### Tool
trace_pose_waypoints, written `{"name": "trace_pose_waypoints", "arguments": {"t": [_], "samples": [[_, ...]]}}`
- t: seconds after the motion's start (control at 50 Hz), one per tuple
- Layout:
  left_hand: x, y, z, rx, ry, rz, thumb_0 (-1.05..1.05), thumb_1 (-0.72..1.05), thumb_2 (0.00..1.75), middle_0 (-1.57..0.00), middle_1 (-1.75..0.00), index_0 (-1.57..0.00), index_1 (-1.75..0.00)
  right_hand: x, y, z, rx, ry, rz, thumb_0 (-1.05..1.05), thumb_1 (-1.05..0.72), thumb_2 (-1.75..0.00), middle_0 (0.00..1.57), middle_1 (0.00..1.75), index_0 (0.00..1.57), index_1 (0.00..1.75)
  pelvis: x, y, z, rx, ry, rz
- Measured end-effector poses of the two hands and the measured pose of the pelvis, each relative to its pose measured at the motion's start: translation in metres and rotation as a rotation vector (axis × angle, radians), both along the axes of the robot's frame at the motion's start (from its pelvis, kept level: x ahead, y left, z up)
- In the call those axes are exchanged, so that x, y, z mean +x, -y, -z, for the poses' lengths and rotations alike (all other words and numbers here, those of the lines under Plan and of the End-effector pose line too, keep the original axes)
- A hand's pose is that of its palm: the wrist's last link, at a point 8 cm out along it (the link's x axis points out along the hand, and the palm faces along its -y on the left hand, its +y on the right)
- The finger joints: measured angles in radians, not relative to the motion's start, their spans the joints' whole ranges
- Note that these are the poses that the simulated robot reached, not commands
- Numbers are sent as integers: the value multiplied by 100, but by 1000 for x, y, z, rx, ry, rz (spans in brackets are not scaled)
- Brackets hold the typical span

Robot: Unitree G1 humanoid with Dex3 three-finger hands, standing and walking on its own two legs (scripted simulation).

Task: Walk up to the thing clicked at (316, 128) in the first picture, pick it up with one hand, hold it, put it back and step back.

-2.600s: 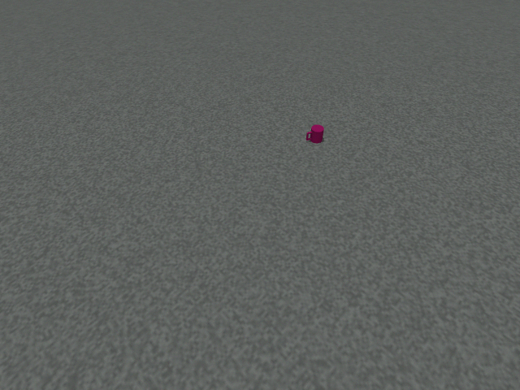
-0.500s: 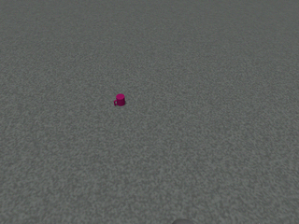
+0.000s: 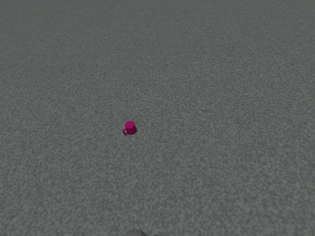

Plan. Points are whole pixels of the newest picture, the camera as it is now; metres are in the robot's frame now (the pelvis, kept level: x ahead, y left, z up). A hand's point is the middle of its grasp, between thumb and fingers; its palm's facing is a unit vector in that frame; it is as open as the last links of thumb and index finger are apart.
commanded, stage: walk up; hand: left
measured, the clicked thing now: (129, 129) +1.02 +0.32 -0.73
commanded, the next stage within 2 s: none
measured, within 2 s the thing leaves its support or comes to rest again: neither
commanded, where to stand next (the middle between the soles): +0.68 +0.08 m, yaw +1 degrees
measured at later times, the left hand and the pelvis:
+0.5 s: hand (64, 204) +0.26 +0.35 -0.15, palm faces -0.03 -0.94 -0.34, open 7.4 cm; pelvis +0.20 +0.07 +0.00, yaw +1 degrees
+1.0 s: hand (88, 150) +0.44 +0.30 -0.12, palm faces +0.00 -0.92 -0.40, open 7.4 cm; pelvis +0.38 +0.03 +0.00, yaw +1 degrees
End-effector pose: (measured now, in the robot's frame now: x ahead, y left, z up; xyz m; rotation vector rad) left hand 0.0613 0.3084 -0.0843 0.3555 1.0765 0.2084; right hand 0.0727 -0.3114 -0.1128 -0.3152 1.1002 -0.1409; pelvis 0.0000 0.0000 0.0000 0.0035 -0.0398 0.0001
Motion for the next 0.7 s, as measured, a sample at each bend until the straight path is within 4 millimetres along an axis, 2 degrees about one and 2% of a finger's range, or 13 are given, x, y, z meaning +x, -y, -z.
{"name": "trace_pose_waypoints", "arguments": {"t": [0.08,0.16,0.24,0.3,0.4,0.48,0.6,0.7], "samples": [[7,-13,6,-2,-49,-26,1,90,90,-20,-30,-20,-30,46,-3,-9,-25,8,-23,1,-90,-90,21,30,21,30,33,-8,0,-22,-8,-9],[23,-34,18,-7,-81,-54,1,90,90,-20,-30,-20,-30,93,-15,-14,-54,0,-54,1,-90,-90,21,30,21,30,69,-22,5,-39,-13,-22],[50,-63,41,-13,-114,-72,1,90,90,-20,-30,-20,-30,143,-35,-14,-87,26,-70,1,-90,-90,21,30,21,30,110,-43,19,-32,-14,-38],[78,-74,50,-20,-143,-67,1,90,90,-20,-30,-20,-30,168,-52,-18,-95,76,-62,1,-90,-90,21,30,21,30,133,-57,21,-20,-4,-24],[139,-80,40,-43,-111,-21,1,90,90,-20,-30,-20,-30,180,-70,-32,-80,75,-7,1,-90,-90,21,30,21,30,169,-67,5,-23,12,-22],[182,-84,30,-47,-71,-5,1,90,90,-20,-30,-20,-30,183,-72,-33,-75,21,13,1,-90,-90,21,30,21,30,197,-70,-1,-8,18,-19],[239,-78,19,-29,-85,23,1,90,90,-20,-30,-20,-30,197,-62,-22,-58,-35,57,1,-90,-90,21,30,21,30,243,-66,-2,13,14,-7],[300,-61,14,3,-50,45,1,90,90,-20,-30,-20,-30,220,-43,1,-36,-87,82,1,-90,-90,21,30,21,30,285,-50,8,30,5,-4]]}}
